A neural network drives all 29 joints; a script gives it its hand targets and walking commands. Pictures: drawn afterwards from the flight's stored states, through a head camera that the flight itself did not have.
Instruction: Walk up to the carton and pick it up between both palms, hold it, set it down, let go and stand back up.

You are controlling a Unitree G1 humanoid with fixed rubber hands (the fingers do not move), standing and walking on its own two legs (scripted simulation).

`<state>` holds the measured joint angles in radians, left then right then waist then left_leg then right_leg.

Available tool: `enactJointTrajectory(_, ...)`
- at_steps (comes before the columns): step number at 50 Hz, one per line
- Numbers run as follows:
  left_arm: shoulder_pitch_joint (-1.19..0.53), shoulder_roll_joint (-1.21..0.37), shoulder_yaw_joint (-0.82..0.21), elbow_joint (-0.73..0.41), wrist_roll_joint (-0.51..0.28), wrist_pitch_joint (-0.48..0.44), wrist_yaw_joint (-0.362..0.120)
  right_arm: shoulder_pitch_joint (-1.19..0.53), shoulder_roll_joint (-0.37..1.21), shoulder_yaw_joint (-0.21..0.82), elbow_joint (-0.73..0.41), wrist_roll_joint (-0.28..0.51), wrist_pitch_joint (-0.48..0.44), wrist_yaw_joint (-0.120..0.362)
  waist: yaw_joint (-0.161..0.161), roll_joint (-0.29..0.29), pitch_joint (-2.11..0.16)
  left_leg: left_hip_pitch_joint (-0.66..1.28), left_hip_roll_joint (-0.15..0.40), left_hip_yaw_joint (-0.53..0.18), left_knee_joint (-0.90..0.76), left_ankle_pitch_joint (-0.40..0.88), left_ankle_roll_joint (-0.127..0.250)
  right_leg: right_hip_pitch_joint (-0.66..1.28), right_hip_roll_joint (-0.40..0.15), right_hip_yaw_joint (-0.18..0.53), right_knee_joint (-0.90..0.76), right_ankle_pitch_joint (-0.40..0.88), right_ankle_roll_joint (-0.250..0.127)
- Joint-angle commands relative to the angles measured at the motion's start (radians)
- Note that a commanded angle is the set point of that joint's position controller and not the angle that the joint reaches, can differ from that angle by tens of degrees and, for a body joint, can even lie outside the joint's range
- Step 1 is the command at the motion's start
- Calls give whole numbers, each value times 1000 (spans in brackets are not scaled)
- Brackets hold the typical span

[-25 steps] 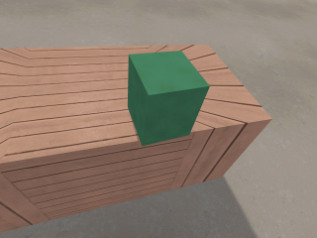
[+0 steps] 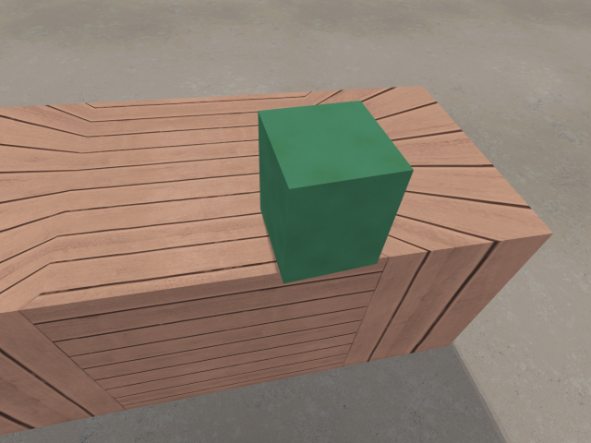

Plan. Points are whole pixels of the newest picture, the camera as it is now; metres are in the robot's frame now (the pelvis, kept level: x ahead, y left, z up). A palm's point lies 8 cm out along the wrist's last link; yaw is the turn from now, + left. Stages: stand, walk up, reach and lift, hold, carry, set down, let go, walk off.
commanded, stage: walk up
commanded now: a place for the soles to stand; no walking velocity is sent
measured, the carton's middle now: (321, 192) +0.55 -0.05 +0.00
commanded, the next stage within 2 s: none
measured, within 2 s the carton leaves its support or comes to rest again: neither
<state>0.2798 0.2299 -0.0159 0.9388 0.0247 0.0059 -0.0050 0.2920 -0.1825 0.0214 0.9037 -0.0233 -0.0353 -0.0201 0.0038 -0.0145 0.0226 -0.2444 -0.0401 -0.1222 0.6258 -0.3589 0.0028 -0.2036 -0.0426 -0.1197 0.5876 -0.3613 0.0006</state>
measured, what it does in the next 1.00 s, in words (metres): steps to the right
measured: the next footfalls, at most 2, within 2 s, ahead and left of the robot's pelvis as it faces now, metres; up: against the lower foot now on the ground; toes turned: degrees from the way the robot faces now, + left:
right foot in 1.02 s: +0.25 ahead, -0.28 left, +0.00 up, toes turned +10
left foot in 1.32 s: +0.18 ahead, -0.09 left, +0.00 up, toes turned +22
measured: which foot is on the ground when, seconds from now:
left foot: down 0.00-1.00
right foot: down 0.00-0.68, up 0.70-1.00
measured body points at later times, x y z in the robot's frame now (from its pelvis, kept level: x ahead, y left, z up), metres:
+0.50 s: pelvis +0.00 -0.02 +0.00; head +0.01 +0.00 +0.45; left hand +0.01 +0.24 -0.15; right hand +0.07 -0.25 -0.14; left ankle -0.02 +0.12 -0.73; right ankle -0.03 -0.12 -0.73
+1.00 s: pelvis +0.06 -0.13 -0.02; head +0.08 -0.10 +0.43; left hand +0.11 +0.16 -0.15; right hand +0.09 -0.40 -0.14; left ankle +0.00 +0.10 -0.73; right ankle +0.20 -0.28 -0.72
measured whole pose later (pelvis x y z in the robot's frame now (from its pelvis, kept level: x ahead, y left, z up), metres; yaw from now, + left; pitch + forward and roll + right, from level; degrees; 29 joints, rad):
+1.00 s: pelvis +0.06 -0.13 -0.02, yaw +13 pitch -3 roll +0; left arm 0.23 0.33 0.03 0.77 0.05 0.05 -0.07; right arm 0.46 -0.22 -0.04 0.87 -0.06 -0.02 -0.06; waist -0.04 -0.06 0.09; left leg -0.25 0.08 -0.24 0.71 -0.45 -0.08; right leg -0.49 -0.12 0.02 0.79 -0.32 0.04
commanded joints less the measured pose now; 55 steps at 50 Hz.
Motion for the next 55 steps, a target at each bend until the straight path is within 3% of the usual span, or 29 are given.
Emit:
enactJointTrajectory(1, 32, 98, 20, -63, 7, -11, 8, 57, -166, -48, -62, 3, -14, -12, -10, 105, -51, 21, 145, -165, -111, 451, 96, 11, -37, 45, 2, 201, -39)
enactJointTrajectory(3, 30, 85, 21, -66, 10, -10, 8, 49, -179, -51, -57, 5, -7, -13, -7, 104, -16, -9, 160, -192, -116, 458, 111, 2, -31, 50, -5, 184, -36)
enactJointTrajectory(9, 101, 160, 43, -29, 4, -14, 12, -5, -122, -28, -81, -4, 1, -12, 23, 11, -27, -140, 44, -23, 44, 342, 37, 149, -138, 126, -83, 397, -105)
enactJointTrajectory(13, 51, 168, 40, -34, 0, -2, 15, 11, -114, -26, -83, -9, 2, -16, 3, -53, 18, -123, 44, 17, 35, 233, 27, 70, -197, 133, -151, 259, -142)
enactJointTrajectory(15, 19, 160, 32, -41, 1, 3, 11, 27, -130, -28, -78, -8, -3, -13, -12, 5, 38, -51, 62, -22, -34, 319, 44, -1, -143, 66, -91, 218, -106)
enactJointTrajectory(17, 4, 133, 24, -53, 2, 8, 5, 57, -184, -48, -66, 0, -6, -9, -22, 62, 37, -16, 123, -160, -75, 409, 99, -54, -55, 5, 9, 147, -49)
enactJointTrajectory(19, 13, 108, 15, -56, 6, 8, 3, 76, -224, -61, -55, 7, -1, -12, -26, 101, 36, 14, 205, -315, -163, 362, 163, -101, -8, 25, 49, 12, -22)
enactJointTrajectory(21, 23, 102, 14, -58, 6, 2, 4, 53, -230, -59, -53, 13, 3, -17, -16, 151, 23, 4, 219, -335, -194, 380, 168, -71, 1, 48, 15, -45, -24)
enactJointTrajectory(23, 74, 103, 20, -39, 4, -14, 6, 6, -210, -45, -53, 9, 4, -16, 11, 139, -16, -31, 187, -246, -152, 417, 129, 44, -25, 77, -80, 80, -34)
enactJointTrajectory(25, 108, 155, 35, -19, -3, -28, 6, -45, -155, -27, -70, 3, 4, -12, 30, 53, -38, -132, 74, -67, -15, 391, 47, 195, -102, 129, -141, 311, -78)
enactJointTrajectory(27, 143, 191, 48, -5, -1, -23, 13, -36, -112, -13, -71, -8, 9, -15, 39, 1, -40, -200, 30, 33, 79, 197, 6, 245, -227, 217, -191, 380, -162)
enactJointTrajectory(29, 143, 177, 43, 6, 4, -16, 18, -57, -93, -10, -71, -14, 11, -18, 38, -54, 24, -216, 41, 56, 63, 45, 4, 207, -272, 217, -218, 433, -191)
enactJointTrajectory(30, 123, 173, 40, 4, 3, -14, 18, -48, -92, -8, -69, -12, 10, -17, 22, -65, 38, -199, 48, 72, 41, 25, 5, 180, -274, 196, -229, 412, -190)
enactJointTrajectory(31, 43, 258, 83, -61, 27, 4, 2, 48, -106, -36, -88, -16, 3, -25, 11, -188, 45, -149, 36, 82, -3, -102, 59, 109, -195, 35, -157, 19, -140)
enactJointTrajectory(33, -43, 209, 57, -105, 44, 29, -13, 168, -192, -84, -63, -21, 1, -31, -57, -77, 149, 42, 92, -115, -60, -210, 122, -284, -113, 10, -28, -442, -69)
enactJointTrajectory(34, -68, 154, 36, -130, 33, 36, -25, 231, -267, -112, -61, -12, 3, -40, -91, 101, 198, 112, 224, -383, -233, -382, 181, -471, -24, -53, 166, -437, -11)
enactJointTrajectory(35, -113, 144, 29, -178, 36, 41, -34, 327, -307, -124, -47, 1, 8, -56, -139, 128, 192, 101, 380, -746, -414, -536, 258, -582, 19, 25, 394, -398, 9)
enactJointTrajectory(36, -143, 164, 36, -201, 39, 46, -40, 328, -307, -124, -45, 11, 10, -74, -136, 91, 247, 38, 429, -832, -457, -534, 283, -616, -38, 126, 496, -343, 19)
enactJointTrajectory(37, -121, 162, 40, -201, 43, 43, -43, 282, -295, -120, -51, 6, 1, -81, -105, 121, 204, 77, 416, -802, -427, -461, 280, -618, -65, 159, 528, -253, 29)
enactJointTrajectory(40, -39, 180, 52, -185, 34, 21, -38, 142, -235, -113, -106, -26, -26, -74, -30, 224, 58, 168, 320, -496, -275, -105, 216, -550, -96, 184, 505, -145, 54)
enactJointTrajectory(43, -58, 148, 50, -214, 33, 28, -48, 94, -225, -116, -124, -25, -39, -64, -19, 213, 39, 33, 249, -339, -245, 68, 185, -415, -93, 161, 449, -48, 65)
enactJointTrajectory(47, -37, 131, 53, -231, 25, 37, -66, 29, -265, -130, -153, -39, -24, -51, 11, 264, 34, -133, 198, -213, -183, -3, 150, -203, -70, 106, 270, 43, 53)
enactJointTrajectory(49, 83, 134, 69, -205, 23, 35, -63, -8, -265, -126, -172, -45, -10, -42, 72, 223, 22, -294, 145, -176, -89, -155, 107, 38, -15, 40, 126, 87, 34)
enactJointTrajectory(50, 189, 150, 81, -167, 28, 30, -57, -14, -237, -112, -182, -47, 1, -39, 121, 121, -10, -383, 93, -128, 40, -231, 87, 183, 15, 7, 68, 144, 29)
enactJointTrajectory(51, 270, 200, 103, -141, 35, 27, -47, 44, -151, -88, -175, -50, 10, -36, 147, -64, -31, -440, 8, -54, 246, -297, 59, 265, 16, 40, 13, 76, 17)
enactJointTrajectory(52, 308, 280, 118, -162, 31, 22, -37, 103, -60, -66, -200, -40, 16, -33, 148, -284, -60, -480, -66, 18, 518, -385, 20, 219, -203, 385, -153, -181, -39)
enactJointTrajectory(53, 189, 334, 115, -204, 3, 27, -22, 193, -54, -62, -205, -19, 20, -41, 78, -336, -43, -477, -56, 10, 648, -432, 12, 98, -352, 752, -401, -423, -142)
enactJointTrajectory(54, 67, 337, 110, -236, -18, 31, -7, 196, -92, -68, -201, -11, 18, -46, 39, -294, 21, -478, 2, -21, 702, -367, 13, -19, -380, 827, -481, -558, -203)
enactJointTrajectory(55, 19, 308, 97, -239, -23, 29, -2, 147, -120, -72, -205, -15, 15, -43, 23, -249, 99, -480, 40, -10, 705, -319, 7, -89, -380, 774, -470, -559, -216)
